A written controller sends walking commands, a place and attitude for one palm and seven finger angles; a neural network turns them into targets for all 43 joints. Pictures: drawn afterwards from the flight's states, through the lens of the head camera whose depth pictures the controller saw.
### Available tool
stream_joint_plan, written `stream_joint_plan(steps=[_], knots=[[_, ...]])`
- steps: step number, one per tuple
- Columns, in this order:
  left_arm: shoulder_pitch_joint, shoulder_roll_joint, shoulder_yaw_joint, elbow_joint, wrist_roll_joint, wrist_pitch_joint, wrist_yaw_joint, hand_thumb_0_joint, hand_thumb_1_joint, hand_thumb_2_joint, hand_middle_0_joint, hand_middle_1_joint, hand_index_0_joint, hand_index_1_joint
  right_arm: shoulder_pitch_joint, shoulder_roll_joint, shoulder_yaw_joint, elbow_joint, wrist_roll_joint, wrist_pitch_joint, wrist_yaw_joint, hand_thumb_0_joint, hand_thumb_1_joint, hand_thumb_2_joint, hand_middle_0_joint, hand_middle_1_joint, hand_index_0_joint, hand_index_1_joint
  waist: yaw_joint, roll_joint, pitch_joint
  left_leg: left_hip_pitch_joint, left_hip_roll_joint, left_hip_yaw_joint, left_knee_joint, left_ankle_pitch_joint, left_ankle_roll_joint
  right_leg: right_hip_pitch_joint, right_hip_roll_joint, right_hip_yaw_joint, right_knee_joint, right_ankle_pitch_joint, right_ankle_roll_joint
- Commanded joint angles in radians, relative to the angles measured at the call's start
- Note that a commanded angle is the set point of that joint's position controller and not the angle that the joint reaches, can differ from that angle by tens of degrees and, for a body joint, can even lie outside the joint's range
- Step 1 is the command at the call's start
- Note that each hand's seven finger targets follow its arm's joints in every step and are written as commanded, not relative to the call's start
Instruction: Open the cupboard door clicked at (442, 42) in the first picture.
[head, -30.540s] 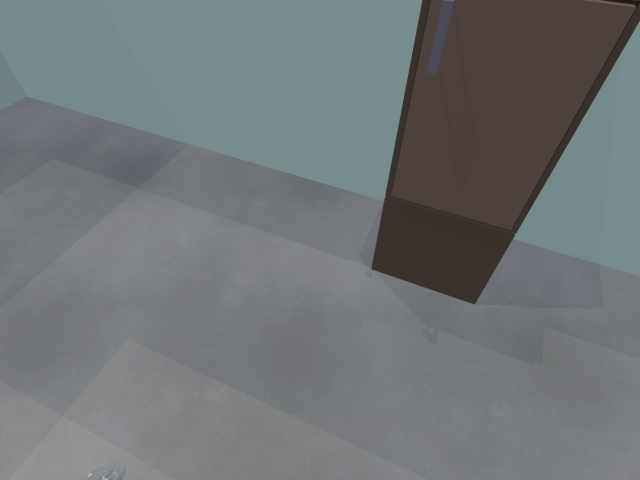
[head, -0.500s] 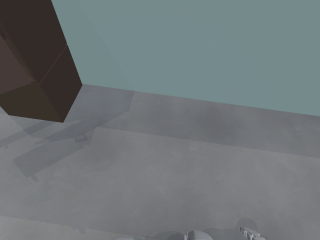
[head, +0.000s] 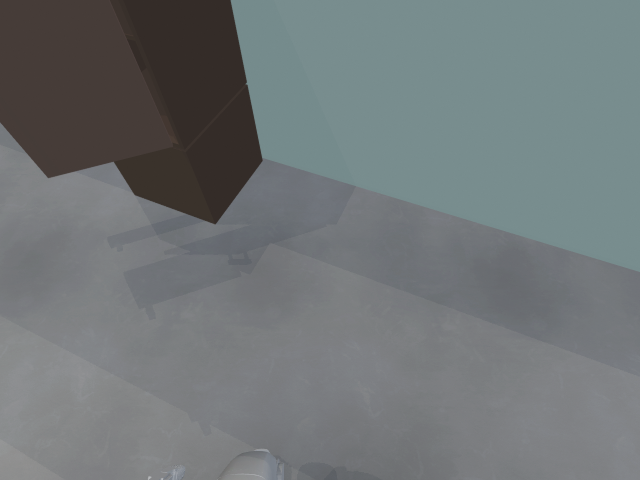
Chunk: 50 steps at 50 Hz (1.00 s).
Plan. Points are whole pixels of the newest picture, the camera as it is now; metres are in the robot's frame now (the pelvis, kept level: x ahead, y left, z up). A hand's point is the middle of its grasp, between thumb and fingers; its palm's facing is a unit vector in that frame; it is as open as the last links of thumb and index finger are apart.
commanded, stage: turn to face it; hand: left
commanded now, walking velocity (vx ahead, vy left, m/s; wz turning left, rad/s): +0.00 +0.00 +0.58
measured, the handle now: out of the picture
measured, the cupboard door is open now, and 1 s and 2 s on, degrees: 44 44 44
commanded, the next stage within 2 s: take the last steps up to it in 0.56 s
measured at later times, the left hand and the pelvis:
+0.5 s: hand out of the picture +0.08 +0.22 -0.16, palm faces +0.27 -0.92 -0.29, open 7.4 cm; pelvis +0.04 -0.01 -0.02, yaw +14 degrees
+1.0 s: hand out of the picture +0.00 +0.21 -0.19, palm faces +0.45 -0.87 -0.20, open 7.4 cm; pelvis +0.08 +0.03 -0.01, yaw +24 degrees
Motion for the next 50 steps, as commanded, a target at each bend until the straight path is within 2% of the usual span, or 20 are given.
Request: stream_joint_plan(steps=[1, 5, 6, 7, 8, 12, 22, 23, 24, 25, 26, 29, 33, 38, 42, 43, 44, 45, 46, 50], knots=[[0.109, 0.246, 0.074, -0.028, 0.004, -0.017, 0.010, 0.000, 0.900, 0.900, -0.200, -0.300, -0.200, -0.300, -0.110, -0.029, 0.004, -0.113, 0.003, -0.039, 0.000, 0.000, -0.900, -0.900, 0.200, 0.300, 0.200, 0.300, 0.078, -0.200, -0.133, -0.005, -0.008, 0.067, -0.195, -0.001, 0.019, 0.192, -0.253, 0.099, -0.042, 0.759, -0.086], [0.064, 0.251, 0.079, -0.033, -0.009, -0.014, 0.000, 0.000, 0.900, 0.900, -0.200, -0.300, -0.200, -0.300, 0.018, -0.080, -0.010, -0.091, -0.005, -0.054, -0.006, 0.000, -0.900, -0.900, 0.200, 0.300, 0.200, 0.300, -0.011, -0.113, -0.195, 0.299, -0.017, 0.079, -0.501, 0.263, 0.060, 0.039, -0.228, 0.012, 0.171, 0.650, -0.006], [0.061, 0.209, 0.073, -0.059, -0.016, -0.009, -0.007, 0.000, 0.900, 0.900, -0.200, -0.300, -0.200, -0.300, 0.081, -0.177, -0.034, -0.082, -0.014, -0.064, -0.012, 0.000, -0.900, -0.900, 0.200, 0.300, 0.200, 0.300, -0.047, 0.113, -0.256, 0.494, 0.175, -0.163, -0.532, 0.549, 0.150, -0.176, -0.132, -0.037, 0.378, 0.330, 0.061], [0.011, 0.141, 0.046, -0.104, -0.018, -0.005, -0.010, 0.000, 0.900, 0.900, -0.200, -0.300, -0.200, -0.300, 0.159, -0.272, -0.056, -0.073, -0.012, -0.061, -0.021, 0.000, -0.900, -0.900, 0.200, 0.300, 0.200, 0.300, -0.086, 0.353, -0.275, 0.562, 0.416, -0.458, -0.561, 0.980, 0.317, -0.387, -0.014, 0.014, 0.600, -0.361, 0.101], [-0.049, 0.162, 0.045, -0.128, -0.005, 0.013, 0.002, 0.000, 0.900, 0.900, -0.200, -0.300, -0.200, -0.300, 0.195, -0.264, -0.051, -0.057, -0.008, -0.057, -0.027, 0.000, -0.900, -0.900, 0.200, 0.300, 0.200, 0.300, -0.088, 0.179, -0.267, 0.506, 0.426, -0.421, -0.536, 0.871, 0.341, -0.394, -0.016, 0.123, 0.674, -0.369, 0.086], [-0.018, 0.141, 0.054, -0.056, -0.006, 0.029, -0.011, 0.000, 0.900, 0.900, -0.200, -0.300, -0.200, -0.300, 0.013, -0.176, -0.023, -0.100, -0.017, -0.070, -0.053, 0.000, -0.900, -0.900, 0.200, 0.300, 0.200, 0.300, 0.005, 0.167, -0.136, 0.292, 0.253, -0.267, -0.591, 0.636, 0.251, -0.347, -0.004, 0.166, 0.632, -0.147, 0.088], [0.101, 0.131, 0.048, -0.022, -0.010, 0.003, -0.012, 0.000, 0.900, 0.900, -0.200, -0.300, -0.200, -0.300, -0.023, -0.152, -0.020, -0.092, -0.008, -0.061, -0.046, 0.000, -0.900, -0.900, 0.200, 0.300, 0.200, 0.300, 0.060, 0.138, -0.163, 0.172, 0.153, -0.241, -0.478, 0.510, 0.174, 0.023, 0.086, 0.097, -0.007, 0.095, 0.070], [0.132, 0.183, 0.058, -0.015, -0.003, -0.010, -0.005, 0.000, 0.900, 0.900, -0.200, -0.300, -0.200, -0.300, -0.020, -0.115, -0.016, -0.094, 0.001, -0.063, -0.041, 0.000, -0.900, -0.900, 0.200, 0.300, 0.200, 0.300, 0.075, 0.017, -0.173, 0.081, 0.082, -0.179, -0.376, 0.369, 0.117, 0.132, -0.016, 0.205, -0.120, 0.181, 0.043], [0.147, 0.268, 0.074, -0.008, 0.009, -0.019, 0.003, 0.000, 0.900, 0.900, -0.200, -0.300, -0.200, -0.300, -0.003, -0.046, -0.004, -0.111, 0.007, -0.064, -0.035, 0.000, -0.900, -0.900, 0.200, 0.300, 0.200, 0.300, 0.073, -0.251, -0.160, -0.075, -0.062, -0.042, -0.166, 0.023, 0.049, 0.202, -0.261, 0.467, -0.190, 0.316, -0.063], [0.154, 0.278, 0.067, -0.012, 0.003, -0.021, 0.004, 0.000, 0.900, 0.900, -0.200, -0.300, -0.200, -0.300, -0.023, -0.070, -0.008, -0.110, 0.003, -0.051, -0.034, 0.000, -0.900, -0.900, 0.200, 0.300, 0.200, 0.300, 0.092, -0.247, -0.156, -0.050, -0.048, -0.089, 0.042, -0.173, 0.047, 0.077, -0.369, 0.519, -0.226, 0.316, -0.156], [0.109, 0.239, 0.062, -0.014, 0.003, -0.023, 0.011, 0.000, 0.900, 0.900, -0.200, -0.300, -0.200, -0.300, -0.041, -0.074, -0.012, -0.099, -0.002, -0.044, -0.035, 0.000, -0.900, -0.900, 0.200, 0.300, 0.200, 0.300, 0.072, -0.276, -0.108, -0.079, -0.024, -0.118, 0.162, -0.137, 0.051, 0.024, -0.321, 0.502, -0.222, 0.339, -0.167], [0.047, 0.179, 0.047, -0.018, 0.000, -0.024, 0.012, 0.000, 0.900, 0.900, -0.200, -0.300, -0.200, -0.300, -0.020, -0.043, -0.005, -0.052, 0.001, -0.036, -0.026, 0.000, -0.900, -0.900, 0.200, 0.300, 0.200, 0.300, 0.033, -0.179, -0.096, -0.074, 0.000, -0.080, 0.201, -0.019, 0.030, 0.054, -0.212, 0.264, -0.158, 0.522, -0.120], [0.119, 0.182, 0.050, 0.028, 0.004, -0.031, 0.011, 0.000, 0.900, 0.900, -0.200, -0.300, -0.200, -0.300, -0.040, 0.000, 0.012, -0.032, 0.006, -0.045, -0.025, 0.000, -0.900, -0.900, 0.200, 0.300, 0.200, 0.300, 0.063, -0.165, -0.141, -0.013, -0.013, -0.010, -0.057, -0.032, 0.021, 0.168, -0.199, 0.193, -0.112, 0.704, -0.118], [0.171, 0.216, 0.067, 0.079, 0.007, -0.036, 0.000, 0.000, 0.900, 0.900, -0.200, -0.300, -0.200, -0.300, -0.063, -0.002, 0.021, -0.034, 0.001, -0.061, -0.014, 0.000, -0.900, -0.900, 0.200, 0.300, 0.200, 0.300, 0.091, -0.172, -0.111, 0.034, -0.005, 0.035, -0.248, -0.014, 0.035, 0.162, -0.263, 0.239, -0.160, 0.401, -0.127], [0.106, 0.215, 0.073, 0.082, -0.002, -0.031, -0.015, 0.000, 0.900, 0.900, -0.200, -0.300, -0.200, -0.300, 0.047, -0.026, 0.019, -0.003, -0.006, -0.081, -0.015, 0.000, -0.900, -0.900, 0.200, 0.300, 0.200, 0.300, 0.020, -0.095, -0.097, 0.316, -0.026, 0.082, -0.525, 0.147, 0.067, -0.045, -0.215, 0.155, -0.087, 0.109, -0.059], [0.085, 0.187, 0.070, 0.069, -0.006, -0.028, -0.023, 0.000, 0.900, 0.900, -0.200, -0.300, -0.200, -0.300, 0.118, -0.081, 0.006, 0.011, -0.011, -0.088, -0.021, 0.000, -0.900, -0.900, 0.200, 0.300, 0.200, 0.300, -0.017, 0.041, -0.125, 0.455, 0.060, -0.051, -0.593, 0.122, 0.121, -0.181, -0.139, 0.085, 0.080, 0.017, -0.010], [0.066, 0.119, 0.058, 0.032, -0.012, -0.025, -0.034, 0.000, 0.900, 0.900, -0.200, -0.300, -0.200, -0.300, 0.209, -0.177, -0.021, 0.025, -0.026, -0.089, -0.031, 0.000, -0.900, -0.900, 0.200, 0.300, 0.200, 0.300, -0.058, 0.328, -0.139, 0.591, 0.292, -0.370, -0.656, 0.130, 0.244, -0.410, 0.000, -0.032, 0.348, -0.223, 0.045], [-0.040, 0.112, 0.043, -0.012, 0.000, -0.024, -0.030, 0.000, 0.900, 0.900, -0.200, -0.300, -0.200, -0.300, 0.295, -0.194, -0.021, 0.048, -0.023, -0.084, -0.041, 0.000, -0.900, -0.900, 0.200, 0.300, 0.200, 0.300, -0.099, 0.294, -0.118, 0.554, 0.369, -0.477, -0.715, 0.124, 0.339, -0.501, 0.026, 0.046, 0.542, -0.317, 0.031], [-0.101, 0.105, 0.045, -0.018, 0.004, -0.022, -0.027, 0.000, 0.900, 0.900, -0.200, -0.300, -0.200, -0.300, 0.286, -0.168, -0.015, 0.048, -0.021, -0.091, -0.048, 0.000, -0.900, -0.900, 0.200, 0.300, 0.200, 0.300, -0.087, 0.240, -0.087, 0.488, 0.350, -0.479, -0.735, 0.082, 0.346, -0.540, 0.003, 0.115, 0.644, -0.265, 0.020], [-0.026, 0.096, 0.041, 0.041, 0.005, -0.018, -0.046, 0.000, 0.900, 0.900, -0.200, -0.300, -0.200, -0.300, 0.183, -0.092, 0.016, 0.021, -0.014, -0.128, -0.056, 0.000, -0.900, -0.900, 0.200, 0.300, 0.200, 0.300, 0.010, 0.094, -0.040, 0.388, 0.240, -0.282, -0.762, 0.288, 0.285, -0.474, -0.027, 0.139, 0.616, -0.042, 0.030]])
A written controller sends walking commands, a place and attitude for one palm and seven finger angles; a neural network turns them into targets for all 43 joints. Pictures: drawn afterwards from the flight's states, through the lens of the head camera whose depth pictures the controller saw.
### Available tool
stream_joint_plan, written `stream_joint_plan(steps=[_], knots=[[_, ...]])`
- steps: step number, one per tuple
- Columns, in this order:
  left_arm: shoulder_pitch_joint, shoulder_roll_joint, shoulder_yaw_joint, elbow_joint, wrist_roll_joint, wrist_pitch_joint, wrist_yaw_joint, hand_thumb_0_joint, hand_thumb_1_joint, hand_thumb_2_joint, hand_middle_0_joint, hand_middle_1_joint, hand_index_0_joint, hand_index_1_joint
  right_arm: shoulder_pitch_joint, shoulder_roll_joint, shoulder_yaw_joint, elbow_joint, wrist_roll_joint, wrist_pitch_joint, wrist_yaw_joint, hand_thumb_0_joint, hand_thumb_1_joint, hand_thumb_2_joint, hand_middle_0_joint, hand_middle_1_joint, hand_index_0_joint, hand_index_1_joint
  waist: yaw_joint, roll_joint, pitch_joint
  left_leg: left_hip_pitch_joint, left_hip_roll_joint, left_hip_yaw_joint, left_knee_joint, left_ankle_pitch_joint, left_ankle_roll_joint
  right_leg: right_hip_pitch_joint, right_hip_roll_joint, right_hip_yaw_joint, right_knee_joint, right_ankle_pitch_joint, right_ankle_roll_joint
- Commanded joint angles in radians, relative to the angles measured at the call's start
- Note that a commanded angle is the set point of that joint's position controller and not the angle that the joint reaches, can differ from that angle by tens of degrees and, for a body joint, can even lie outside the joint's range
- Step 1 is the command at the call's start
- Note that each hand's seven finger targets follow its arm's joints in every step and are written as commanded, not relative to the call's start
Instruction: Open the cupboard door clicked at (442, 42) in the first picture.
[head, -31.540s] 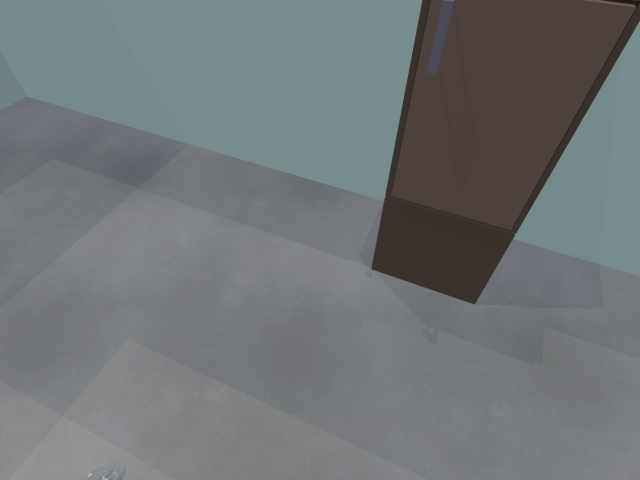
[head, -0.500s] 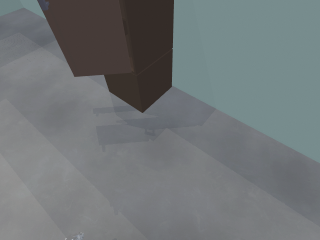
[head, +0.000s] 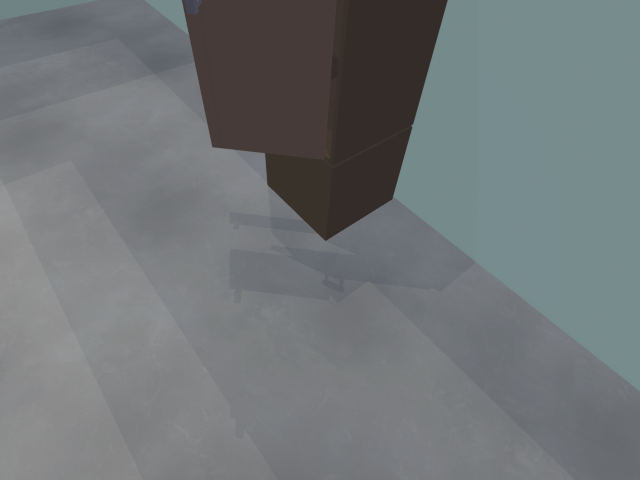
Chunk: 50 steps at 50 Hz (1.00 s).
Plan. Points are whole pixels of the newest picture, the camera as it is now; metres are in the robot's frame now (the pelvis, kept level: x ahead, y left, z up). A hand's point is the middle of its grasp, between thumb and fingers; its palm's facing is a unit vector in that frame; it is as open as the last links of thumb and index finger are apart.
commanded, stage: take the last steps up to it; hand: left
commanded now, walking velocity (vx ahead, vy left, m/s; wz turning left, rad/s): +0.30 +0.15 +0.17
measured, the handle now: out of the picture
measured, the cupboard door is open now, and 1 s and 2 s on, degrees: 44 44 44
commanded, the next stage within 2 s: come to a stop and stand still in 1.08 s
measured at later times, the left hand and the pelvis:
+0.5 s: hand (201, 430) +0.20 +0.18 -0.15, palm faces +0.18 -0.96 -0.23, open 7.1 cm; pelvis +0.16 -0.01 +0.01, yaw +6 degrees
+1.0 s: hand (160, 317) +0.38 +0.31 -0.16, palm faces +0.17 -0.97 -0.18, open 7.4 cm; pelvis +0.35 +0.12 +0.01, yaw +6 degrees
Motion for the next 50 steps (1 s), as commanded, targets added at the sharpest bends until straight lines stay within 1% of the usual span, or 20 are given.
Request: stream_joint_plan(steps=[1, 9, 12, 13, 14, 15, 17, 19, 21, 25, 30, 33, 34, 35, 36, 37, 39, 41, 43, 50], knots=[[-0.106, 0.039, 0.000, -0.122, -0.001, -0.051, -0.014, 0.000, 0.900, 0.900, -0.200, -0.300, -0.200, -0.300, 0.130, -0.150, -0.027, 0.002, 0.002, -0.032, -0.021, 0.000, -0.900, -0.900, 0.200, 0.300, 0.200, 0.300, -0.034, 0.122, 0.001, 0.161, 0.269, -0.277, -0.310, 0.236, 0.146, -0.231, -0.029, 0.034, 0.017, 0.122, 0.013], [-0.197, 0.020, -0.007, -0.159, -0.005, -0.057, -0.015, 0.000, 0.900, 0.900, -0.200, -0.300, -0.200, -0.300, 0.196, -0.141, -0.023, 0.062, -0.002, -0.029, -0.011, 0.000, -0.900, -0.900, 0.200, 0.300, 0.200, 0.300, -0.039, 0.154, 0.052, 0.089, 0.243, -0.202, -0.293, 0.264, 0.138, -0.052, 0.022, -0.036, -0.331, 0.174, 0.013], [-0.060, 0.047, 0.010, -0.122, -0.002, -0.072, -0.011, 0.000, 0.900, 0.900, -0.200, -0.300, -0.200, -0.300, 0.179, -0.134, -0.020, 0.073, 0.004, -0.029, -0.014, 0.000, -0.900, -0.900, 0.200, 0.300, 0.200, 0.300, 0.035, 0.087, 0.014, -0.021, 0.182, -0.150, -0.098, 0.319, 0.080, 0.254, 0.057, -0.055, -0.517, 0.260, -0.008], [0.085, 0.109, 0.029, -0.084, 0.002, -0.085, -0.004, 0.000, 0.900, 0.900, -0.200, -0.300, -0.200, -0.300, 0.164, -0.119, -0.019, 0.065, 0.016, -0.036, -0.008, 0.000, -0.900, -0.900, 0.200, 0.300, 0.200, 0.300, 0.101, -0.009, -0.053, -0.165, 0.116, -0.090, 0.094, 0.273, 0.036, 0.506, -0.033, 0.060, -0.586, 0.242, -0.045], [0.226, 0.216, 0.058, -0.051, 0.005, -0.092, 0.007, 0.000, 0.900, 0.900, -0.200, -0.300, -0.200, -0.300, 0.198, -0.073, -0.017, 0.040, 0.024, -0.042, -0.003, 0.000, -0.900, -0.900, 0.200, 0.300, 0.200, 0.300, 0.135, -0.264, -0.155, -0.390, -0.009, -0.007, 0.417, -0.078, -0.027, 0.729, -0.350, 0.458, -0.718, 0.208, -0.160], [0.232, 0.241, 0.060, -0.056, -0.012, -0.086, 0.014, 0.000, 0.900, 0.900, -0.200, -0.300, -0.200, -0.300, 0.170, -0.110, -0.025, 0.023, 0.013, -0.029, -0.004, 0.000, -0.900, -0.900, 0.200, 0.300, 0.200, 0.300, 0.116, -0.229, -0.139, -0.444, 0.020, -0.084, 0.663, -0.275, -0.041, 0.615, -0.473, 0.630, -0.841, 0.080, -0.232], [0.064, 0.128, 0.031, -0.084, -0.013, -0.086, 0.026, 0.000, 0.900, 0.900, -0.200, -0.300, -0.200, -0.300, 0.055, -0.083, -0.034, 0.014, 0.003, -0.007, 0.003, 0.000, -0.900, -0.900, 0.200, 0.300, 0.200, 0.300, 0.055, -0.109, 0.045, -0.470, 0.121, -0.155, 0.752, -0.074, -0.053, 0.288, -0.387, 0.482, -0.900, -0.095, -0.170], [-0.003, 0.050, 0.010, -0.096, -0.009, -0.097, 0.026, 0.000, 0.900, 0.900, -0.200, -0.300, -0.200, -0.300, 0.099, -0.036, -0.029, 0.047, -0.004, 0.015, 0.016, 0.000, -0.900, -0.900, 0.200, 0.300, 0.200, 0.300, 0.000, -0.093, 0.029, -0.383, 0.150, -0.123, 0.682, 0.045, -0.079, 0.176, -0.291, 0.231, -0.912, 0.044, -0.104], [0.007, 0.046, 0.006, -0.075, -0.008, -0.112, 0.023, 0.000, 0.900, 0.900, -0.200, -0.300, -0.200, -0.300, 0.132, -0.018, -0.029, 0.062, -0.003, 0.024, 0.024, 0.000, -0.900, -0.900, 0.200, 0.300, 0.200, 0.300, -0.019, -0.102, 0.001, -0.361, 0.151, -0.078, 0.596, 0.101, -0.101, 0.188, -0.250, 0.105, -0.914, 0.184, -0.089], [0.060, 0.063, 0.012, -0.034, -0.004, -0.127, 0.018, 0.000, 0.900, 0.900, -0.200, -0.300, -0.200, -0.300, 0.055, 0.006, -0.030, 0.034, -0.003, 0.020, 0.040, 0.000, -0.900, -0.900, 0.200, 0.300, 0.200, 0.300, -0.001, -0.041, 0.005, -0.375, 0.147, -0.022, 0.388, 0.147, -0.118, 0.266, -0.236, 0.027, -0.899, 0.341, -0.106], [0.089, 0.115, 0.008, 0.005, 0.001, -0.121, 0.015, 0.000, 0.900, 0.900, -0.200, -0.300, -0.200, -0.300, -0.071, -0.016, -0.022, -0.027, 0.003, 0.004, 0.056, 0.000, -0.900, -0.900, 0.200, 0.300, 0.200, 0.300, 0.024, -0.128, 0.020, -0.301, 0.111, 0.030, 0.150, 0.147, -0.104, 0.312, -0.243, -0.011, -0.853, 0.412, -0.098], [0.081, 0.134, 0.015, 0.018, 0.002, -0.109, 0.018, 0.000, 0.900, 0.900, -0.200, -0.300, -0.200, -0.300, -0.056, -0.046, -0.024, -0.034, 0.006, -0.009, 0.055, 0.000, -0.900, -0.900, 0.200, 0.300, 0.200, 0.300, -0.003, -0.124, 0.018, -0.148, 0.087, 0.050, 0.037, 0.105, -0.078, 0.274, -0.251, -0.010, -0.780, 0.397, -0.085], [0.060, 0.136, 0.018, 0.012, 0.000, -0.104, 0.018, 0.000, 0.900, 0.900, -0.200, -0.300, -0.200, -0.300, 0.026, -0.072, -0.029, -0.015, 0.002, -0.015, 0.048, 0.000, -0.900, -0.900, 0.200, 0.300, 0.200, 0.300, -0.053, -0.087, 0.003, -0.003, 0.061, 0.073, -0.031, 0.116, -0.070, 0.210, -0.220, -0.050, -0.687, 0.409, -0.068], [0.072, 0.109, 0.011, 0.006, -0.001, -0.098, 0.014, 0.000, 0.900, 0.900, -0.200, -0.300, -0.200, -0.300, 0.150, -0.134, -0.042, 0.023, -0.003, -0.021, 0.037, 0.000, -0.900, -0.900, 0.200, 0.300, 0.200, 0.300, -0.100, 0.048, -0.074, 0.199, 0.080, 0.053, -0.065, 0.084, -0.050, 0.132, -0.162, -0.099, -0.474, 0.412, -0.045], [0.106, 0.046, 0.004, -0.019, -0.010, -0.093, 0.007, 0.000, 0.900, 0.900, -0.200, -0.300, -0.200, -0.300, 0.279, -0.251, -0.073, 0.048, -0.018, -0.028, 0.018, 0.000, -0.900, -0.900, 0.200, 0.300, 0.200, 0.300, -0.140, 0.314, -0.176, 0.382, 0.306, -0.265, -0.107, 0.091, 0.042, -0.072, -0.016, -0.164, -0.175, 0.083, -0.001], [0.038, 0.021, -0.007, -0.064, -0.010, -0.094, 0.008, 0.000, 0.900, 0.900, -0.200, -0.300, -0.200, -0.300, 0.352, -0.287, -0.079, 0.063, -0.010, -0.017, -0.001, 0.000, -0.900, -0.900, 0.200, 0.300, 0.200, 0.300, -0.164, 0.341, -0.183, 0.407, 0.409, -0.413, -0.210, 0.133, 0.120, -0.208, 0.044, -0.075, 0.075, -0.151, -0.015], [-0.043, 0.014, -0.010, -0.077, -0.011, -0.087, 0.015, 0.000, 0.900, 0.900, -0.200, -0.300, -0.200, -0.300, 0.219, -0.223, -0.062, 0.031, -0.003, -0.022, -0.014, 0.000, -0.900, -0.900, 0.200, 0.300, 0.200, 0.300, -0.112, 0.289, -0.127, 0.223, 0.418, -0.400, -0.259, 0.020, 0.140, -0.287, -0.025, 0.052, 0.285, -0.026, -0.043], [-0.016, 0.005, -0.005, -0.047, -0.001, -0.077, 0.004, 0.000, 0.900, 0.900, -0.200, -0.300, -0.200, -0.300, 0.127, -0.133, -0.033, 0.004, -0.005, -0.038, -0.017, 0.000, -0.900, -0.900, 0.200, 0.300, 0.200, 0.300, -0.054, 0.162, -0.034, 0.083, 0.350, -0.269, -0.300, 0.094, 0.102, -0.237, -0.061, 0.063, 0.242, 0.110, -0.036], [0.029, -0.013, -0.009, -0.029, 0.000, -0.066, 0.002, 0.000, 0.900, 0.900, -0.200, -0.300, -0.200, -0.300, 0.121, -0.112, -0.025, 0.013, 0.000, -0.053, -0.020, 0.000, -0.900, -0.900, 0.200, 0.300, 0.200, 0.300, -0.020, 0.128, -0.042, 0.082, 0.319, -0.182, -0.316, 0.244, 0.100, -0.202, -0.055, 0.051, 0.169, 0.148, -0.024], [-0.069, -0.020, -0.005, -0.083, -0.001, -0.049, -0.001, 0.000, 0.900, 0.900, -0.200, -0.300, -0.200, -0.300, 0.165, -0.091, -0.020, 0.040, -0.001, -0.052, -0.016, 0.000, -0.900, -0.900, 0.200, 0.300, 0.200, 0.300, -0.008, 0.112, 0.006, 0.116, 0.290, -0.073, -0.352, 0.393, 0.123, -0.187, -0.034, 0.024, -0.133, 0.255, -0.010]])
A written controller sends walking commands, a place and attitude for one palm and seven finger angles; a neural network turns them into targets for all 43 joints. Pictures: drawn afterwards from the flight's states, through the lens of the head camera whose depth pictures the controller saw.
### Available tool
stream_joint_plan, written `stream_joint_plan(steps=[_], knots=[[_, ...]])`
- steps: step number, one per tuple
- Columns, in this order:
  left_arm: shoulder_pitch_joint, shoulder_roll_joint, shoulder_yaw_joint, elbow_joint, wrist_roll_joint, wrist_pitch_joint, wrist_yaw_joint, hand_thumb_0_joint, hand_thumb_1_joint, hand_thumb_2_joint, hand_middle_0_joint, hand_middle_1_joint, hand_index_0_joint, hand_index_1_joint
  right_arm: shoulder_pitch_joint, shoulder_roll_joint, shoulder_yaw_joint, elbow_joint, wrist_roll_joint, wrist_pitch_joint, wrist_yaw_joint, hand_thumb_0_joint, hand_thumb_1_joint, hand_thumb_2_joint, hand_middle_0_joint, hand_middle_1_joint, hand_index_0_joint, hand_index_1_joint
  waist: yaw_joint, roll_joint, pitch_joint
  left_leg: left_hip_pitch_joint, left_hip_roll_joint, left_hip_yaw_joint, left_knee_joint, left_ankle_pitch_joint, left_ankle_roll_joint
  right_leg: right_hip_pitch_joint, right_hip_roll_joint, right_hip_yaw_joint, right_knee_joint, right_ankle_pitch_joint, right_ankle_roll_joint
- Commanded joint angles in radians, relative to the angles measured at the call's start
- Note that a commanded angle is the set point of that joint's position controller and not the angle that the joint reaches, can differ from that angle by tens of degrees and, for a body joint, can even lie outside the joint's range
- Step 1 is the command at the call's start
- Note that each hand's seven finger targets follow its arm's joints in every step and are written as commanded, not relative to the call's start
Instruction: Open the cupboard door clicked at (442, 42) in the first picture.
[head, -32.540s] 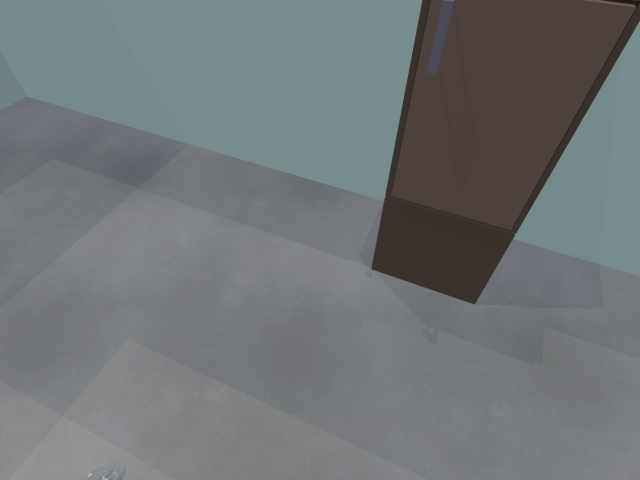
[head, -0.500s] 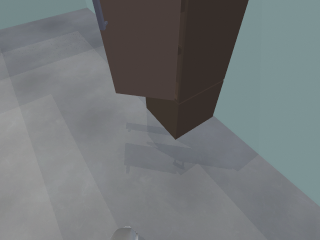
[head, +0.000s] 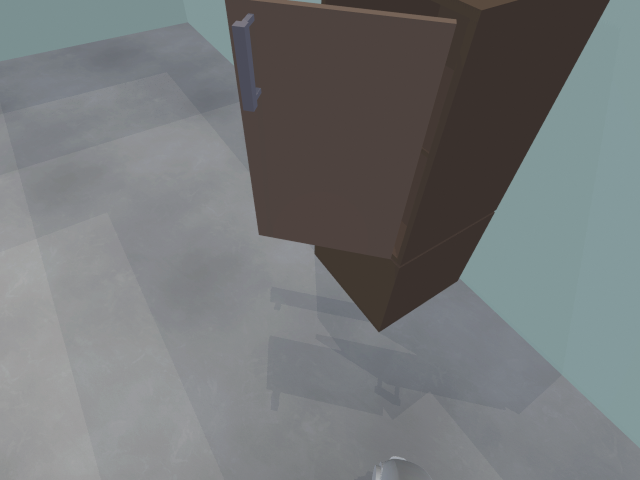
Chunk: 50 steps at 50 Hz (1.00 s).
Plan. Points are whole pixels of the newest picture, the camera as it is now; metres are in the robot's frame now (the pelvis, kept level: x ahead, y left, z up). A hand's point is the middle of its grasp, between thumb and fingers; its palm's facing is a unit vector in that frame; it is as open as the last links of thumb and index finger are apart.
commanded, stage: take the last steps up to it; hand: left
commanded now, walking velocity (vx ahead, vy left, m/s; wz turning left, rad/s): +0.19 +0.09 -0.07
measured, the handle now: (249, 64) +0.72 +0.19 +0.15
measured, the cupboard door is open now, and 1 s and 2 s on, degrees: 44 44 44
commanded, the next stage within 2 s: come to a stop and stand still in 0.08 s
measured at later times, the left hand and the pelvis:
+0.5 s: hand (206, 429) +0.21 +0.19 -0.17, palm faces +0.02 -0.97 -0.23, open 7.2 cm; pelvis +0.14 +0.01 +0.00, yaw -1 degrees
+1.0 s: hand (187, 441) +0.19 +0.22 -0.18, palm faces -0.02 -0.98 -0.22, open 7.4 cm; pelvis +0.13 +0.02 +0.00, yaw -3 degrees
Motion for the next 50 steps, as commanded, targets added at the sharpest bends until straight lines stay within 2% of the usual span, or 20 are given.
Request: stream_joint_plan(steps=[1, 6, 7, 9, 10, 11, 12, 14, 17, 23, 27, 28, 29, 30, 33, 37, 44, 47, 49, 50], knots=[[-0.014, 0.030, -0.001, -0.069, -0.003, -0.008, -0.009, 0.000, 0.900, 0.900, -0.200, -0.300, -0.200, -0.300, 0.121, -0.098, -0.012, 0.002, -0.005, -0.005, -0.003, 0.000, -0.900, -0.900, 0.200, 0.300, 0.200, 0.300, -0.017, 0.091, 0.034, 0.051, 0.302, -0.160, -0.159, 0.323, 0.100, -0.002, -0.016, 0.013, -0.177, 0.049, -0.001], [-0.077, 0.035, -0.011, -0.101, -0.003, -0.016, -0.005, 0.000, 0.900, 0.900, -0.200, -0.300, -0.200, -0.300, 0.177, -0.105, -0.003, 0.045, -0.012, 0.005, -0.005, 0.000, -0.900, -0.900, 0.200, 0.300, 0.200, 0.300, -0.032, 0.100, 0.055, 0.078, 0.296, -0.128, -0.057, 0.501, 0.075, 0.122, 0.041, -0.033, -0.354, 0.023, -0.036], [-0.059, 0.039, -0.010, -0.100, -0.003, -0.017, -0.004, 0.000, 0.900, 0.900, -0.200, -0.300, -0.200, -0.300, 0.181, -0.105, -0.001, 0.053, -0.011, 0.008, -0.006, 0.000, -0.900, -0.900, 0.200, 0.300, 0.200, 0.300, -0.022, 0.095, 0.056, 0.057, 0.289, -0.119, -0.022, 0.514, 0.065, 0.182, 0.056, -0.043, -0.384, 0.025, -0.043], [0.111, 0.082, 0.003, -0.056, -0.003, -0.033, 0.000, 0.000, 0.900, 0.900, -0.200, -0.300, -0.200, -0.300, 0.148, -0.108, 0.003, 0.051, 0.001, 0.007, -0.007, 0.000, -0.900, -0.900, 0.200, 0.300, 0.200, 0.300, 0.064, 0.040, -0.009, -0.034, 0.231, -0.086, 0.197, 0.542, 0.009, 0.459, 0.067, -0.031, -0.532, 0.136, -0.062], [0.245, 0.152, 0.019, -0.019, -0.001, -0.047, 0.011, 0.000, 0.900, 0.900, -0.200, -0.300, -0.200, -0.300, 0.146, -0.089, 0.003, 0.037, 0.015, 0.003, -0.009, 0.000, -0.900, -0.900, 0.200, 0.300, 0.200, 0.300, 0.103, -0.092, -0.101, -0.221, 0.145, -0.046, 0.424, 0.356, -0.048, 0.706, -0.099, 0.190, -0.546, 0.446, -0.133], [0.301, 0.226, 0.029, -0.002, -0.015, -0.048, 0.021, 0.000, 0.900, 0.900, -0.200, -0.300, -0.200, -0.300, 0.187, -0.070, 0.003, 0.017, 0.023, 0.009, -0.011, 0.000, -0.900, -0.900, 0.200, 0.300, 0.200, 0.300, 0.076, -0.221, -0.166, -0.372, 0.013, -0.032, 0.714, -0.348, -0.111, 0.814, -0.376, 0.478, -0.655, 0.825, -0.287], [0.231, 0.207, 0.016, -0.019, -0.027, -0.049, 0.033, 0.000, 0.900, 0.900, -0.200, -0.300, -0.200, -0.300, 0.144, -0.085, 0.004, 0.024, 0.027, 0.035, -0.018, 0.000, -0.900, -0.900, 0.200, 0.300, 0.200, 0.300, 0.059, -0.128, -0.165, -0.313, 0.070, -0.182, 0.785, -0.404, -0.113, 0.639, -0.383, 0.444, -0.696, 0.855, -0.308], [0.050, 0.138, -0.003, -0.067, -0.022, -0.030, 0.050, 0.000, 0.900, 0.900, -0.200, -0.300, -0.200, -0.300, 0.096, -0.035, 0.006, 0.028, 0.026, 0.071, -0.020, 0.000, -0.900, -0.900, 0.200, 0.300, 0.200, 0.300, -0.005, -0.076, -0.036, -0.275, 0.118, -0.209, 0.745, -0.331, -0.117, 0.400, -0.285, 0.260, -0.720, 0.770, -0.256], [0.001, 0.132, -0.004, -0.069, -0.017, -0.024, 0.047, 0.000, 0.900, 0.900, -0.200, -0.300, -0.200, -0.300, 0.126, -0.003, 0.002, 0.046, 0.026, 0.106, -0.010, 0.000, -0.900, -0.900, 0.200, 0.300, 0.200, 0.300, -0.037, -0.099, -0.086, -0.211, 0.089, -0.165, 0.605, -0.269, -0.132, 0.376, -0.195, 0.118, -0.713, 0.736, -0.191], [-0.010, 0.166, 0.024, -0.068, -0.004, 0.000, 0.045, 0.000, 0.900, 0.900, -0.200, -0.300, -0.200, -0.300, 0.044, -0.018, -0.020, 0.002, 0.020, 0.117, -0.004, 0.000, -0.900, -0.900, 0.200, 0.300, 0.200, 0.300, -0.022, -0.128, -0.090, -0.223, 0.068, -0.143, 0.512, -0.220, -0.143, 0.386, -0.183, 0.118, -0.699, 0.600, -0.187], [-0.032, 0.168, 0.023, -0.066, -0.009, 0.014, 0.037, 0.000, 0.900, 0.900, -0.200, -0.300, -0.200, -0.300, 0.078, -0.045, -0.022, 0.004, 0.014, 0.096, -0.004, 0.000, -0.900, -0.900, 0.200, 0.300, 0.200, 0.300, -0.061, -0.107, -0.086, -0.057, 0.069, -0.121, 0.158, 0.017, -0.130, 0.327, -0.127, 0.095, -0.599, 0.363, -0.106], [0.004, 0.127, 0.013, -0.064, -0.015, 0.020, 0.033, 0.000, 0.900, 0.900, -0.200, -0.300, -0.200, -0.300, 0.082, -0.078, -0.026, 0.000, 0.008, 0.083, -0.005, 0.000, -0.900, -0.900, 0.200, 0.300, 0.200, 0.300, -0.051, 0.051, -0.104, 0.023, 0.163, -0.214, 0.070, 0.139, -0.102, 0.251, -0.056, 0.062, -0.494, 0.164, -0.055], [0.062, 0.069, 0.000, -0.075, -0.026, 0.030, 0.031, 0.000, 0.900, 0.900, -0.200, -0.300, -0.200, -0.300, 0.060, -0.171, -0.035, -0.031, -0.002, 0.072, -0.010, 0.000, -0.900, -0.900, 0.200, 0.300, 0.200, 0.300, -0.029, 0.322, -0.098, -0.021, 0.390, -0.467, -0.007, 0.381, 0.002, 0.176, 0.046, -0.002, -0.381, -0.174, 0.012], [0.045, 0.088, -0.002, -0.084, -0.021, 0.036, 0.035, 0.000, 0.900, 0.900, -0.200, -0.300, -0.200, -0.300, 0.035, -0.210, -0.041, -0.059, -0.010, 0.079, -0.019, 0.000, -0.900, -0.900, 0.200, 0.300, 0.200, 0.300, -0.052, 0.279, -0.066, -0.129, 0.469, -0.512, -0.038, 0.369, 0.099, 0.208, 0.085, 0.053, -0.209, -0.344, 0.008], [0.041, 0.114, 0.015, -0.064, -0.011, 0.053, 0.022, 0.000, 0.900, 0.900, -0.200, -0.300, -0.200, -0.300, -0.047, -0.180, -0.026, -0.080, -0.011, 0.068, -0.046, 0.000, -0.900, -0.900, 0.200, 0.300, 0.200, 0.300, -0.020, 0.258, -0.006, -0.145, 0.387, -0.417, -0.021, 0.394, 0.089, 0.115, 0.091, 0.146, 0.034, -0.235, 0.007], [0.052, 0.119, 0.017, -0.061, -0.014, 0.057, 0.014, 0.000, 0.900, 0.900, -0.200, -0.300, -0.200, -0.300, -0.002, -0.185, -0.029, -0.067, -0.005, 0.062, -0.055, 0.000, -0.900, -0.900, 0.200, 0.300, 0.200, 0.300, -0.037, 0.167, -0.090, 0.040, 0.369, -0.331, 0.025, 0.573, 0.077, 0.060, 0.094, 0.137, 0.067, -0.178, 0.040], [-0.005, 0.083, 0.000, -0.090, -0.015, 0.056, 0.004, 0.000, 0.900, 0.900, -0.200, -0.300, -0.200, -0.300, 0.040, -0.199, -0.047, -0.034, -0.007, 0.068, -0.044, 0.000, -0.900, -0.900, 0.200, 0.300, 0.200, 0.300, -0.072, 0.217, -0.086, 0.043, 0.360, -0.324, 0.015, 0.476, 0.071, 0.181, 0.087, 0.065, -0.230, -0.232, 0.037], [0.048, 0.078, -0.004, -0.068, -0.019, 0.048, 0.006, 0.000, 0.900, 0.900, -0.200, -0.300, -0.200, -0.300, 0.006, -0.204, -0.052, -0.029, -0.005, 0.073, -0.034, 0.000, -0.900, -0.900, 0.200, 0.300, 0.200, 0.300, -0.050, 0.241, -0.084, -0.036, 0.328, -0.327, 0.024, 0.310, 0.048, 0.315, 0.102, 0.029, -0.430, -0.152, 0.019], [0.115, 0.103, -0.001, -0.044, -0.017, 0.031, 0.010, 0.000, 0.900, 0.900, -0.200, -0.300, -0.200, -0.300, -0.007, -0.177, -0.047, -0.025, 0.007, 0.073, -0.027, 0.000, -0.900, -0.900, 0.200, 0.300, 0.200, 0.300, -0.012, 0.152, -0.081, -0.140, 0.255, -0.278, 0.098, 0.184, -0.017, 0.481, 0.083, 0.045, -0.702, 0.046, 0.009], [0.111, 0.158, 0.006, -0.040, -0.010, 0.022, 0.019, 0.000, 0.900, 0.900, -0.200, -0.300, -0.200, -0.300, -0.007, -0.121, -0.039, -0.031, 0.016, 0.076, -0.021, 0.000, -0.900, -0.900, 0.200, 0.300, 0.200, 0.300, -0.020, -0.019, -0.061, -0.230, 0.171, -0.203, 0.179, -0.011, -0.078, 0.511, -0.049, 0.202, -0.787, 0.037, -0.038]])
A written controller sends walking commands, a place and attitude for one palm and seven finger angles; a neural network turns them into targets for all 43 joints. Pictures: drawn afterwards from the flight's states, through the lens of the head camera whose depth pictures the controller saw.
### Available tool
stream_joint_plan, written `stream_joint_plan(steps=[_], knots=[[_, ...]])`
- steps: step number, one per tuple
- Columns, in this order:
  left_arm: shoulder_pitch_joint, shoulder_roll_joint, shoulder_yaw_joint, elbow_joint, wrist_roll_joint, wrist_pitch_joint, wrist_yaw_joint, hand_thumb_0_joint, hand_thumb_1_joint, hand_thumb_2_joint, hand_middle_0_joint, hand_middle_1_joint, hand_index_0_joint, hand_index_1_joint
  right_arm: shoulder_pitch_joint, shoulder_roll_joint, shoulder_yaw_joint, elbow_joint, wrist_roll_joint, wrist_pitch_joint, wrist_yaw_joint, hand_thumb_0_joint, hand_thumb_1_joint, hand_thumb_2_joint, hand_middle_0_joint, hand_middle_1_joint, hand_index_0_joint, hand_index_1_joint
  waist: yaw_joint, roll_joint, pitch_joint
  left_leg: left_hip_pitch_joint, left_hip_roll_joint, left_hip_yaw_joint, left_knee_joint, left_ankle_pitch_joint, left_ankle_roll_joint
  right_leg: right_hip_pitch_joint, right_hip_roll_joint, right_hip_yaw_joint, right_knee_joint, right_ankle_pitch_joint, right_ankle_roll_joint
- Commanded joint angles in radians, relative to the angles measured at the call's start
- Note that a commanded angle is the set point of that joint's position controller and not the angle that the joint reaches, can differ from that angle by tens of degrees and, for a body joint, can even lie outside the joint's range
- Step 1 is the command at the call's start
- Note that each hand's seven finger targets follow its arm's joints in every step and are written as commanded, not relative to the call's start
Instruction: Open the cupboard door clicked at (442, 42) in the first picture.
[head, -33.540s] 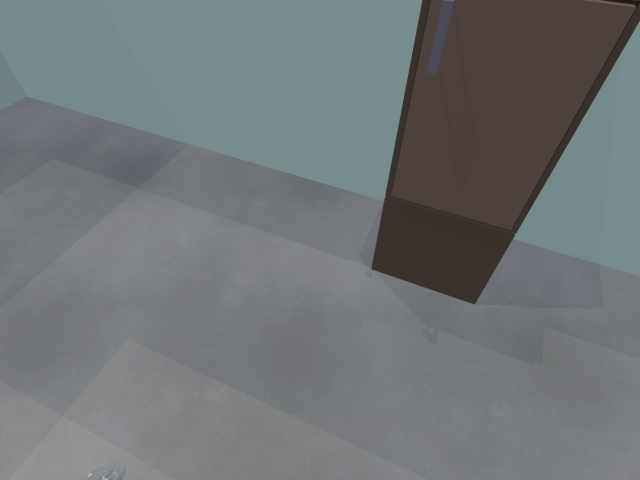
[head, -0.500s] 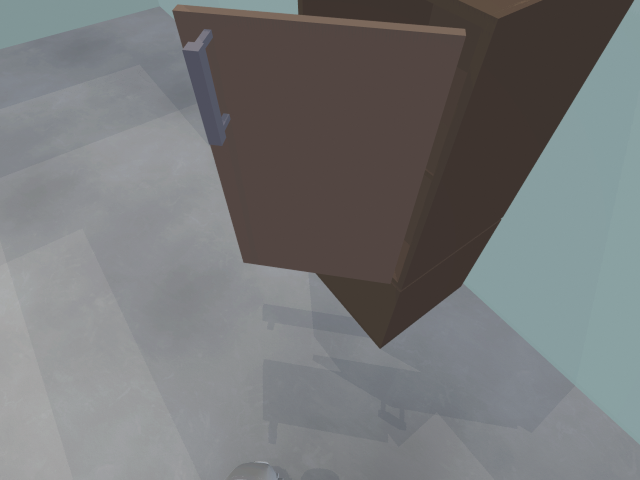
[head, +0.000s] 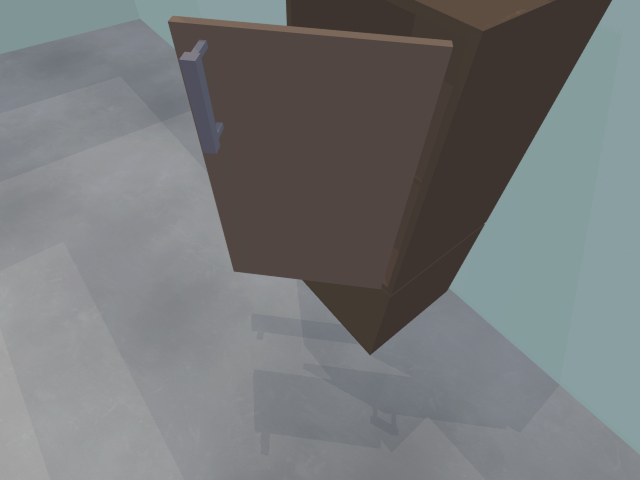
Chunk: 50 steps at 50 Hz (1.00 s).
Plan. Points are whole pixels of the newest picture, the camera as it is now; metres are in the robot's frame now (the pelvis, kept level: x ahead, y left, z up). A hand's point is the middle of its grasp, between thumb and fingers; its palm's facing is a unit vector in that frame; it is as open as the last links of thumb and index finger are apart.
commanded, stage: come to a stop and stand still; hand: left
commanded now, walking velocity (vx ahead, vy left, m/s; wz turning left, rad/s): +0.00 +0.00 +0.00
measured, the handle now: (206, 99) +0.58 +0.19 +0.15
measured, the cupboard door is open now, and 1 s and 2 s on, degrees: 44 44 44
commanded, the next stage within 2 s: look again from close up in 1.04 s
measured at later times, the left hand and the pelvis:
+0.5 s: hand out of the picture +0.02 +0.14 -0.17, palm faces +0.05 -0.98 -0.21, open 7.3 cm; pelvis +0.01 -0.04 +0.00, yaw +1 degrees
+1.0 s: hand out of the picture +0.02 +0.13 -0.18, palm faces +0.07 -0.98 -0.18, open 7.4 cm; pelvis +0.04 -0.04 +0.00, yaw +1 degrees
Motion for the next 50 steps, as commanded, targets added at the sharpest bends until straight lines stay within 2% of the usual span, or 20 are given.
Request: stream_joint_plan(steps=[1, 2, 3, 4, 6, 7, 8, 9, 10, 11, 12, 18, 22, 25, 28, 30, 35, 42, 45, 50], knots=[[0.075, 0.168, 0.018, -0.025, 0.006, -0.042, 0.017, 0.000, 0.900, 0.900, -0.200, -0.300, -0.200, -0.300, 0.031, -0.070, -0.021, -0.043, 0.015, 0.003, 0.008, 0.000, -0.900, -0.900, 0.200, 0.300, 0.200, 0.300, 0.014, -0.205, -0.025, -0.082, -0.031, 0.013, 0.090, -0.194, -0.015, 0.063, -0.277, 0.247, -0.384, 0.081, -0.123], [0.035, 0.174, 0.007, -0.039, 0.008, -0.039, 0.017, 0.000, 0.900, 0.900, -0.200, -0.300, -0.200, -0.300, 0.013, -0.064, -0.014, -0.050, 0.009, 0.008, 0.019, 0.000, -0.900, -0.900, 0.200, 0.300, 0.200, 0.300, 0.013, -0.130, -0.004, -0.013, -0.045, -0.006, 0.161, -0.234, -0.012, -0.062, -0.290, 0.227, -0.386, -0.003, -0.145], [0.007, 0.138, 0.005, -0.031, 0.008, -0.050, 0.024, 0.000, 0.900, 0.900, -0.200, -0.300, -0.200, -0.300, 0.006, -0.049, -0.017, -0.044, 0.004, 0.020, 0.016, 0.000, -0.900, -0.900, 0.200, 0.300, 0.200, 0.300, 0.009, -0.263, 0.006, -0.025, -0.039, -0.016, 0.191, -0.224, -0.008, -0.078, -0.236, 0.219, -0.394, 0.038, -0.143], [-0.012, 0.118, -0.003, -0.026, 0.005, -0.053, 0.023, 0.000, 0.900, 0.900, -0.200, -0.300, -0.200, -0.300, 0.029, -0.075, -0.018, -0.022, 0.000, 0.019, 0.015, 0.000, -0.900, -0.900, 0.200, 0.300, 0.200, 0.300, 0.002, -0.295, 0.039, -0.040, -0.033, -0.019, 0.205, -0.191, -0.006, -0.052, -0.215, 0.190, -0.361, 0.163, -0.145], [-0.013, 0.096, -0.010, -0.009, 0.000, -0.062, 0.023, 0.000, 0.900, 0.900, -0.200, -0.300, -0.200, -0.300, 0.072, -0.067, -0.013, 0.014, 0.007, 0.011, 0.010, 0.000, -0.900, -0.900, 0.200, 0.300, 0.200, 0.300, -0.014, -0.197, 0.023, 0.005, -0.025, -0.014, 0.144, -0.134, -0.016, -0.006, -0.197, 0.126, -0.278, 0.383, -0.141], [-0.006, 0.090, -0.011, 0.002, -0.003, -0.066, 0.024, 0.000, 0.900, 0.900, -0.200, -0.300, -0.200, -0.300, 0.092, -0.057, -0.009, 0.032, 0.008, 0.004, 0.008, 0.000, -0.900, -0.900, 0.200, 0.300, 0.200, 0.300, -0.016, -0.152, -0.005, 0.048, -0.022, -0.017, 0.049, -0.043, -0.016, 0.023, -0.179, 0.103, -0.225, 0.443, -0.122], [0.014, 0.073, -0.013, 0.013, -0.008, -0.067, 0.025, 0.000, 0.900, 0.900, -0.200, -0.300, -0.200, -0.300, 0.111, -0.051, -0.003, 0.050, 0.008, -0.008, 0.007, 0.000, -0.900, -0.900, 0.200, 0.300, 0.200, 0.300, -0.009, -0.052, -0.033, 0.108, 0.000, -0.038, -0.026, 0.168, -0.005, 0.030, -0.142, 0.072, -0.177, 0.442, -0.092], [0.036, 0.059, -0.017, 0.016, -0.015, -0.065, 0.025, 0.000, 0.900, 0.900, -0.200, -0.300, -0.200, -0.300, 0.112, -0.073, -0.001, 0.062, 0.004, -0.017, 0.002, 0.000, -0.900, -0.900, 0.200, 0.300, 0.200, 0.300, 0.005, 0.041, -0.041, 0.133, 0.044, -0.073, -0.044, 0.297, 0.007, 0.033, -0.103, 0.056, -0.159, 0.399, -0.061], [0.045, 0.052, -0.018, 0.019, -0.013, -0.060, 0.030, 0.000, 0.900, 0.900, -0.200, -0.300, -0.200, -0.300, 0.114, -0.088, -0.002, 0.064, 0.005, -0.018, -0.001, 0.000, -0.900, -0.900, 0.200, 0.300, 0.200, 0.300, 0.011, 0.034, -0.037, 0.105, 0.068, -0.085, -0.058, 0.255, 0.015, 0.051, -0.085, 0.054, -0.195, 0.285, -0.048], [0.046, 0.055, -0.017, 0.029, -0.013, -0.054, 0.027, 0.000, 0.900, 0.900, -0.200, -0.300, -0.200, -0.300, 0.091, -0.088, 0.000, 0.070, 0.005, -0.020, -0.004, 0.000, -0.900, -0.900, 0.200, 0.300, 0.200, 0.300, 0.022, 0.074, -0.018, 0.093, 0.060, -0.088, -0.062, 0.245, 0.017, 0.053, -0.082, 0.055, -0.198, 0.270, -0.045], [0.048, 0.059, -0.017, 0.037, -0.013, -0.052, 0.025, 0.000, 0.900, 0.900, -0.200, -0.300, -0.200, -0.300, 0.089, -0.082, 0.002, 0.073, 0.006, -0.020, -0.005, 0.000, -0.900, -0.900, 0.200, 0.300, 0.200, 0.300, 0.020, 0.088, -0.008, 0.084, 0.056, -0.087, -0.074, 0.222, 0.018, 0.060, -0.081, 0.056, -0.207, 0.250, -0.044], [0.064, 0.053, -0.021, 0.060, -0.012, -0.063, 0.024, 0.000, 0.900, 0.900, -0.200, -0.300, -0.200, -0.300, 0.110, -0.062, 0.005, 0.088, 0.009, -0.019, -0.006, 0.000, -0.900, -0.900, 0.200, 0.300, 0.200, 0.300, 0.014, -0.034, -0.008, 0.125, 0.034, -0.052, -0.085, 0.154, 0.008, 0.069, -0.092, 0.063, -0.267, 0.262, -0.053], [0.083, 0.050, -0.021, 0.068, -0.011, -0.069, 0.026, 0.000, 0.900, 0.900, -0.200, -0.300, -0.200, -0.300, 0.107, -0.060, 0.005, 0.093, 0.009, -0.020, -0.007, 0.000, -0.900, -0.900, 0.200, 0.300, 0.200, 0.300, 0.010, -0.025, -0.009, 0.141, 0.032, -0.044, -0.080, 0.176, 0.005, 0.072, -0.096, 0.071, -0.263, 0.322, -0.054], [0.100, 0.045, -0.024, 0.077, -0.010, -0.071, 0.028, 0.000, 0.900, 0.900, -0.200, -0.300, -0.200, -0.300, 0.108, -0.053, 0.007, 0.097, 0.009, -0.020, -0.007, 0.000, -0.900, -0.900, 0.200, 0.300, 0.200, 0.300, 0.010, -0.045, 0.005, 0.145, 0.031, -0.042, -0.081, 0.188, 0.005, 0.072, -0.097, 0.068, -0.263, 0.360, -0.053], [0.120, 0.036, -0.025, 0.085, -0.009, -0.074, 0.030, 0.000, 0.900, 0.900, -0.200, -0.300, -0.200, -0.300, 0.103, -0.048, 0.009, 0.098, 0.010, -0.021, -0.009, 0.000, -0.900, -0.900, 0.200, 0.300, 0.200, 0.300, 0.013, -0.041, 0.001, 0.159, 0.032, -0.034, -0.080, 0.192, 0.006, 0.079, -0.095, 0.064, -0.266, 0.387, -0.052], [0.123, 0.038, -0.025, 0.086, -0.009, -0.074, 0.030, 0.000, 0.900, 0.900, -0.200, -0.300, -0.200, -0.300, 0.105, -0.054, 0.010, 0.099, 0.009, -0.022, -0.010, 0.000, -0.900, -0.900, 0.200, 0.300, 0.200, 0.300, 0.011, -0.013, 0.004, 0.162, 0.032, -0.034, -0.080, 0.210, 0.005, 0.081, -0.096, 0.069, -0.258, 0.406, -0.052], [0.142, 0.032, -0.025, 0.094, -0.008, -0.075, 0.031, 0.000, 0.900, 0.900, -0.200, -0.300, -0.200, -0.300, 0.098, -0.056, 0.013, 0.097, 0.010, -0.026, -0.013, 0.000, -0.900, -0.900, 0.200, 0.300, 0.200, 0.300, 0.015, -0.015, 0.003, 0.170, 0.032, -0.034, -0.076, 0.245, 0.005, 0.096, -0.096, 0.059, -0.253, 0.451, -0.049], [0.150, 0.028, -0.028, 0.102, -0.008, -0.075, 0.032, 0.000, 0.900, 0.900, -0.200, -0.300, -0.200, -0.300, 0.098, -0.059, 0.014, 0.096, 0.010, -0.026, -0.016, 0.000, -0.900, -0.900, 0.200, 0.300, 0.200, 0.300, 0.014, -0.005, 0.010, 0.172, 0.031, -0.036, -0.080, 0.252, 0.006, 0.104, -0.097, 0.053, -0.259, 0.448, -0.047], [0.156, 0.031, -0.026, 0.100, -0.007, -0.076, 0.032, 0.000, 0.900, 0.900, -0.200, -0.300, -0.200, -0.300, 0.101, -0.061, 0.014, 0.094, 0.009, -0.029, -0.018, 0.000, -0.900, -0.900, 0.200, 0.300, 0.200, 0.300, 0.017, -0.009, -0.014, 0.189, 0.033, -0.033, -0.070, 0.306, 0.008, 0.122, -0.098, 0.045, -0.246, 0.503, -0.044], [0.152, 0.035, -0.027, 0.096, -0.008, -0.074, 0.033, 0.000, 0.900, 0.900, -0.200, -0.300, -0.200, -0.300, 0.101, -0.067, 0.014, 0.094, 0.009, -0.030, -0.018, 0.000, -0.900, -0.900, 0.200, 0.300, 0.200, 0.300, 0.019, -0.019, -0.007, 0.188, 0.031, -0.036, -0.072, 0.326, 0.009, 0.130, -0.098, 0.040, -0.242, 0.516, -0.043]])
